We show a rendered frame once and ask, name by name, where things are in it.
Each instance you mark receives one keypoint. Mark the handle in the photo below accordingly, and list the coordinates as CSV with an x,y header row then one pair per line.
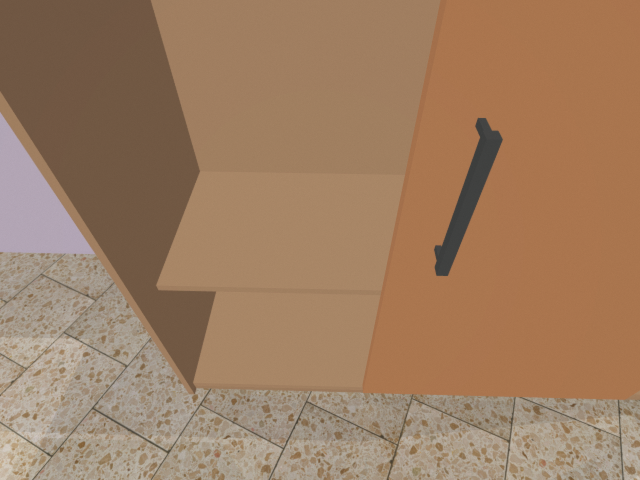
x,y
483,159

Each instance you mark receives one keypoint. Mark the wardrobe door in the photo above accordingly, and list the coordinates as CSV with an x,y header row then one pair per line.
x,y
543,297

